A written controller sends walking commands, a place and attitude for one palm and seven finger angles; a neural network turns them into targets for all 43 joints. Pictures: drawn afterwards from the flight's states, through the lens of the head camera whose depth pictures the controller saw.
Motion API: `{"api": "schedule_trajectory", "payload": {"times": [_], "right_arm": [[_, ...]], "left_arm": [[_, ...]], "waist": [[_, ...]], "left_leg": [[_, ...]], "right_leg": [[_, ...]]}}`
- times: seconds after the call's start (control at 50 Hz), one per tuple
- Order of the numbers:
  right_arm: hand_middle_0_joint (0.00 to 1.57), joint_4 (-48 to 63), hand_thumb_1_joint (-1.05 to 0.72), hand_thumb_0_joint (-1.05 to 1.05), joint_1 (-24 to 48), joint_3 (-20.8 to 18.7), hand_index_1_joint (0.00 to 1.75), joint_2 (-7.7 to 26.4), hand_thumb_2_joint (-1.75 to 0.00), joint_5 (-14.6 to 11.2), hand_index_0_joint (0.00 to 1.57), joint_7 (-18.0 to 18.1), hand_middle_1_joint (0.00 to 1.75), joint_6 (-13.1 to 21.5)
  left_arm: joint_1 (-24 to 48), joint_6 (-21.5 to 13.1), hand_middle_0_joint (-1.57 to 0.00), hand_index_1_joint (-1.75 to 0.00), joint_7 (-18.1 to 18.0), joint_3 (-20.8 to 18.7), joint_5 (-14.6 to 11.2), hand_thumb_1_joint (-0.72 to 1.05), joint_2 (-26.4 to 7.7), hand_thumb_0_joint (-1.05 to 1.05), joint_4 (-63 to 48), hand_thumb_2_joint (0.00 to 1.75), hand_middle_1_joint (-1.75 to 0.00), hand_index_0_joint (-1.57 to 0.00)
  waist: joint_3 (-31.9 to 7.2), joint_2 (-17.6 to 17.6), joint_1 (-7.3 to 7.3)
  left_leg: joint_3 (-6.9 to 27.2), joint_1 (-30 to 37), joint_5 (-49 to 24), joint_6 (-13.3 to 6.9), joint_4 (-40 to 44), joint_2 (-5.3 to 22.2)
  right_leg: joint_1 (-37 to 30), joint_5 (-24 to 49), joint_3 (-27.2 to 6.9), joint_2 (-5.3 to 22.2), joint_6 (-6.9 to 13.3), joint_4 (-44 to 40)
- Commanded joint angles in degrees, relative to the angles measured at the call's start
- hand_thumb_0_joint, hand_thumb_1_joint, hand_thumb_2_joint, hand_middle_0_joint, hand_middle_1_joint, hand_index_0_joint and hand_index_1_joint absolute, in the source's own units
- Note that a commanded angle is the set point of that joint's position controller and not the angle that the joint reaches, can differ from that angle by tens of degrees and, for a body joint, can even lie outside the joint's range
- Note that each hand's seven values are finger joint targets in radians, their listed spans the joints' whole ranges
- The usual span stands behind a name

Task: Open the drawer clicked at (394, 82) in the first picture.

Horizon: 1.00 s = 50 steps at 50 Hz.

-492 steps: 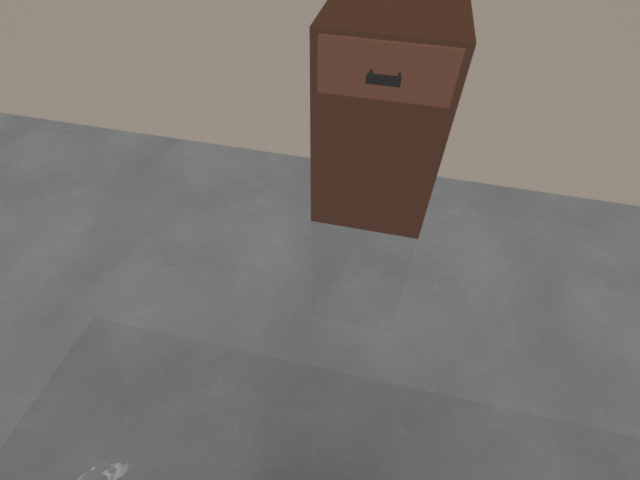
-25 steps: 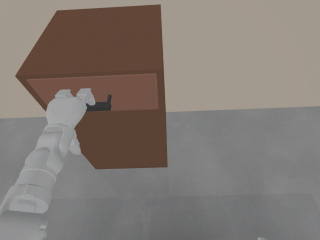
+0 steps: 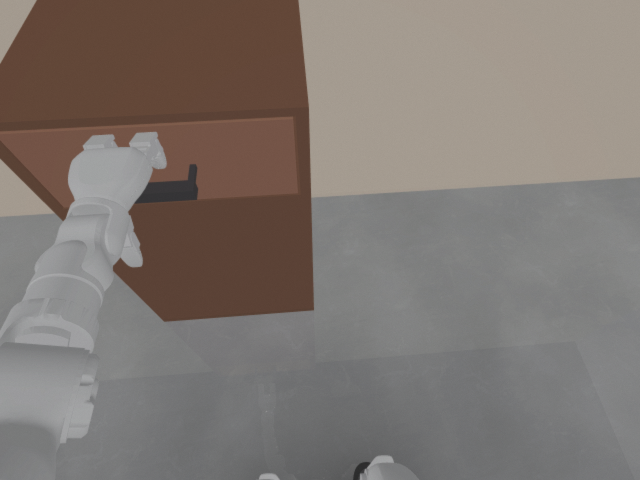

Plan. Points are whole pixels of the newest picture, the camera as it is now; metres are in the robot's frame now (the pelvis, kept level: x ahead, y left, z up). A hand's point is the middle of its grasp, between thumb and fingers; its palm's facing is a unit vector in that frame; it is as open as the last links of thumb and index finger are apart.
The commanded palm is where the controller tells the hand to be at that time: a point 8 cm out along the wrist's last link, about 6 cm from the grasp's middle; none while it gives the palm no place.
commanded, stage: move the hooked fingers above the handle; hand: left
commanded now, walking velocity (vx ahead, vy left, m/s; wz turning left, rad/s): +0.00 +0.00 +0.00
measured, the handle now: (164, 181) +0.56 +0.25 -0.04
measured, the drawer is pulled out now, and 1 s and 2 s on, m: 0.00 0.00 0.00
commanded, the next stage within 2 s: lower the fingers behind the handle in 1.00 s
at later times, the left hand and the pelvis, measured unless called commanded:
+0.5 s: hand (135, 183) +0.51 +0.26 +0.02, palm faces -0.08 -0.02 -1.00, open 13.8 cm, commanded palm +0.50 +0.26 +0.08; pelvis +0.01 +0.01 -0.01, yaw -1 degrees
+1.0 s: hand (131, 187) +0.51 +0.27 +0.02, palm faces -0.10 -0.02 -0.99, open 13.8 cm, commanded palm +0.50 +0.26 +0.08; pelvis +0.01 +0.00 -0.01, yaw +0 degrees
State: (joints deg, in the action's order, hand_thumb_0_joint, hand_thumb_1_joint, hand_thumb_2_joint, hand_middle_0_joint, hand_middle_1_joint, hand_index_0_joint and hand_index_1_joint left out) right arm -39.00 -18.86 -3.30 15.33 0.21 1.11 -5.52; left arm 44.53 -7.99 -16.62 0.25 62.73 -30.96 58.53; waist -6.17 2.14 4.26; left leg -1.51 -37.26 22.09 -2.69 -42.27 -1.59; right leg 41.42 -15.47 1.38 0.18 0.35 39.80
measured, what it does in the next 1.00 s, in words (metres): stands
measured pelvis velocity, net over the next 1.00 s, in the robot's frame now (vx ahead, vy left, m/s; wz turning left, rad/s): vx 0.01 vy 0.00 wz -0.01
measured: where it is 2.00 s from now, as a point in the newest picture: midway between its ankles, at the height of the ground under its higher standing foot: outside the picture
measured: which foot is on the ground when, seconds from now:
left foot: down 0.00-1.00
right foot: down 0.00-1.00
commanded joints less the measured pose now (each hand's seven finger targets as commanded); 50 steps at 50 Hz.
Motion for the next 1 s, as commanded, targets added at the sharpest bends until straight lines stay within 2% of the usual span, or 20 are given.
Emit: {"api": "schedule_trajectory", "payload": {"times": [0.0, 0.06, 0.12, 0.24, 0.3, 0.36, 0.4, 0.44, 0.48, 0.52, 0.62, 0.68, 0.72, 0.76, 0.78, 0.84, 0.86, 0.88, 0.92, 0.98], "right_arm": [[0.20, 3.01, -0.90, 0.00, -8.06, -3.21, 0.30, 9.55, -0.90, 0.90, 0.20, 0.06, 0.30, 0.73], [0.20, 2.71, -0.90, 0.00, -9.31, -3.27, 0.30, 9.92, -0.90, 1.21, 0.20, -0.12, 0.30, 0.19], [0.20, 2.45, -0.90, 0.00, -9.62, -2.83, 0.30, 10.30, -0.90, 1.19, 0.20, -0.09, 0.30, -0.24], [0.20, 1.68, -0.90, 0.00, -11.65, -2.77, 0.30, 10.96, -0.90, 1.82, 0.20, 0.29, 0.30, -0.83], [0.20, 1.42, -0.90, 0.00, -12.28, -2.61, 0.30, 11.00, -0.90, 1.77, 0.20, 0.23, 0.30, -1.31], [0.20, 1.35, -0.90, 0.00, -13.28, -2.93, 0.30, 10.97, -0.90, 1.83, 0.20, 0.36, 0.30, -1.40], [0.20, 1.18, -0.90, 0.00, -13.36, -3.09, 0.30, 10.80, -0.90, 2.02, 0.20, 0.30, 0.30, -1.57], [0.20, 0.89, -0.90, 0.00, -13.47, -3.25, 0.30, 10.57, -0.90, 2.03, 0.20, 0.06, 0.30, -1.80], [0.20, 0.44, -0.90, 0.00, -13.37, -3.22, 0.30, 10.75, -0.90, 2.02, 0.20, -0.17, 0.30, -2.08], [0.20, 0.41, -0.90, 0.00, -12.95, -3.13, 0.30, 10.60, -0.90, 2.03, 0.20, -0.13, 0.30, -2.09], [0.20, 0.70, -0.90, 0.00, -12.16, -3.00, 0.30, 10.44, -0.90, 2.07, 0.20, -0.39, 0.30, -2.12], [0.20, 0.96, -0.90, 0.00, -11.59, -2.60, 0.30, 10.35, -0.90, 1.81, 0.20, -0.37, 0.30, -2.41], [0.20, 1.15, -0.90, 0.00, -11.20, -2.30, 0.30, 10.64, -0.90, 1.53, 0.20, -0.03, 0.30, -2.39], [0.20, 1.68, -0.90, 0.00, -11.02, -2.30, 0.30, 10.45, -0.90, 1.50, 0.20, 0.29, 0.30, -2.32], [0.20, 1.76, -0.90, 0.00, -10.86, -2.10, 0.30, 10.50, -0.90, 1.42, 0.20, 0.43, 0.30, -2.38], [0.20, 1.86, -0.90, 0.00, -11.16, -2.43, 0.30, 10.13, -0.90, 1.32, 0.20, 0.82, 0.30, -2.01], [0.20, 1.85, -0.90, 0.00, -11.49, -2.43, 0.30, 10.19, -0.90, 1.27, 0.20, 0.92, 0.30, -1.83], [0.20, 1.63, -0.90, 0.00, -11.52, -2.42, 0.30, 10.45, -0.90, 1.36, 0.20, 1.04, 0.30, -1.78], [0.20, 1.76, -0.90, 0.00, -11.53, -2.25, 0.30, 10.28, -0.90, 1.36, 0.20, 1.17, 0.30, -1.63], [0.20, 1.43, -0.90, 0.00, -12.00, -2.78, 0.30, 10.05, -0.90, 1.93, 0.20, 0.79, 0.30, -1.44]], "left_arm": [[27.85, 1.09, -0.30, -1.20, -3.14, -4.63, 0.37, -0.50, -15.86, 0.00, -8.59, 0.30, -1.20, -0.30], [27.22, 1.60, -0.30, -1.20, -2.78, -5.42, 0.08, -0.50, -16.76, 0.00, -6.61, 0.30, -1.20, -0.30], [28.85, 2.22, -0.30, -1.20, -2.44, -5.11, 0.42, -0.50, -17.82, 0.00, -4.64, 0.30, -1.20, -0.30], [30.83, 0.72, -0.30, -1.20, -1.55, -7.62, 0.44, -0.50, -22.34, 0.00, -5.29, 0.30, -1.20, -0.30], [28.04, 0.63, -0.30, -1.20, -0.95, -7.34, 0.26, -0.50, -22.05, 0.00, -2.89, 0.30, -1.20, -0.30], [31.37, -0.41, -0.30, -1.20, -0.71, -6.65, 0.34, -0.50, -21.61, 0.00, -6.12, 0.30, -1.20, -0.30], [29.76, -0.97, -0.30, -1.20, -0.74, -7.10, 0.02, -0.50, -21.33, 0.00, -7.53, 0.30, -1.20, -0.30], [29.33, -1.16, -0.30, -1.20, -0.82, -6.12, -0.57, -0.50, -19.02, 0.00, -7.55, 0.30, -1.20, -0.30], [28.12, -0.99, -0.30, -1.20, -1.22, -7.04, -0.79, -0.50, -19.82, 0.00, -7.29, 0.30, -1.20, -0.30], [30.09, -0.56, -0.30, -1.20, -1.87, -5.92, -0.32, -0.50, -19.00, 0.00, -7.63, 0.30, -1.20, -0.30], [30.50, 0.37, -0.30, -1.20, -2.97, -6.65, -0.02, -0.50, -19.73, 0.00, -8.68, 0.30, -1.20, -0.30], [28.08, 1.55, -0.30, -1.20, -2.35, -5.77, -0.52, -0.50, -18.93, 0.00, -5.34, 0.30, -1.20, -0.30], [28.87, 1.96, -0.30, -1.20, -1.81, -6.10, -0.19, -0.50, -20.57, 0.00, -4.46, 0.30, -1.20, -0.30], [28.02, 1.18, -0.30, -1.20, -1.11, -6.79, -0.33, -0.50, -21.55, 0.00, -5.61, 0.30, -1.20, -0.30], [27.16, 1.01, -0.30, -1.20, -0.72, -6.94, -0.27, -0.50, -21.97, 0.00, -4.98, 0.30, -1.20, -0.30], [29.19, -0.36, -0.30, -1.20, -0.10, -4.52, -0.50, -0.50, -18.73, 0.00, -5.41, 0.30, -1.20, -0.30], [29.96, -0.83, -0.30, -1.20, 0.02, -3.99, -0.67, -0.50, -18.56, 0.00, -5.74, 0.30, -1.20, -0.30], [29.37, -1.24, -0.30, -1.20, 0.00, -6.06, -0.81, -0.50, -21.06, 0.00, -5.62, 0.30, -1.20, -0.30], [31.18, -1.88, -0.30, -1.20, -0.18, -5.60, -0.41, -0.50, -21.23, 0.00, -6.43, 0.30, -1.20, -0.30], [31.40, -2.73, -0.30, -1.20, -1.25, -5.71, -0.23, -0.50, -19.98, 0.00, -8.23, 0.30, -1.20, -0.30]], "waist": [[-24.90, 3.00, 1.74], [-27.32, 2.53, 1.81], [-23.75, 1.99, 2.46], [-28.93, 3.64, 2.80], [-27.09, 3.64, 2.68], [-29.83, 5.05, 3.40], [-31.82, 6.69, 2.74], [-30.41, 6.29, 3.00], [-29.57, 5.83, 2.66], [-28.07, 5.66, 3.43], [-29.38, 6.57, 2.84], [-26.84, 4.44, 2.98], [-25.28, 1.76, 3.52], [-27.93, 3.65, 2.60], [-26.80, 3.34, 2.49], [-25.22, 2.12, 4.23], [-25.77, 2.39, 4.58], [-25.93, 2.22, 4.00], [-25.96, 3.55, 4.23], [-29.90, 7.40, 3.75]], "left_leg": [[3.11, 11.15, -24.23, 1.00, 3.04, 0.38], [3.22, 11.35, -28.71, 1.20, 1.59, 0.71], [2.89, 7.95, -24.76, 0.90, 1.75, 0.77], [3.08, 8.20, -29.39, 0.98, -0.70, 0.90], [3.01, 6.95, -28.97, 1.04, -1.09, 1.10], [3.65, 9.43, -31.61, 1.44, -1.75, 1.63], [3.81, 11.66, -35.52, 1.85, -2.26, 1.95], [4.33, 12.41, -37.48, 2.24, -2.25, 2.28], [4.08, 12.14, -36.06, 2.06, -2.03, 2.33], [3.97, 11.10, -34.04, 1.90, -1.54, 2.22], [3.78, 11.98, -35.23, 1.88, -1.35, 2.06], [2.97, 9.43, -32.11, 1.30, -0.85, 1.55], [2.68, 6.73, -27.81, 0.70, -0.19, 1.25], [2.30, 7.98, -28.69, 0.63, -0.21, 1.03], [2.25, 7.28, -28.64, 0.64, -0.23, 1.00], [2.50, 7.83, -27.78, 0.44, -0.50, 1.13], [2.59, 7.96, -26.48, 0.39, -0.60, 1.05], [2.37, 7.29, -25.91, 0.27, -0.79, 0.93], [2.59, 6.66, -25.53, 0.41, -0.92, 0.71], [3.37, 11.37, -31.98, 1.32, -2.34, 1.26]], "right_leg": [[-11.39, 12.59, 0.13, -2.47, 2.29, -0.72], [-11.62, 15.10, 0.12, -2.63, 2.08, 0.14], [-10.48, 13.37, 0.17, -2.70, 2.03, 0.01], [-10.78, 16.68, -0.21, -2.78, 1.93, 1.72], [-9.58, 15.96, 0.05, -2.90, 1.85, 1.89], [-8.62, 16.25, 0.19, -3.01, 1.76, 2.20], [-8.58, 17.36, 0.22, -3.10, 1.76, 2.40], [-7.61, 17.07, 0.62, -3.27, 1.84, 2.09], [-7.53, 16.31, 0.59, -3.30, 1.74, 1.76], [-7.35, 15.87, 0.69, -3.22, 1.78, 1.46], [-8.78, 16.88, 0.74, -3.14, 1.84, 1.54], [-10.31, 17.19, 0.41, -3.08, 1.70, 0.85], [-11.66, 16.70, 0.14, -2.90, 1.64, 0.52], [-13.20, 17.94, -0.28, -2.68, 1.67, 0.62], [-13.02, 17.95, -0.26, -2.70, 1.73, 0.67], [-11.17, 17.16, -0.18, -2.75, 1.62, 0.11], [-10.73, 16.29, -0.27, -2.76, 1.46, 0.11], [-11.14, 16.34, -0.42, -2.68, 1.49, 0.27], [-10.54, 16.03, -0.34, -2.63, 1.63, 0.79], [-8.17, 16.69, 0.18, -2.94, 1.78, 1.86]]}}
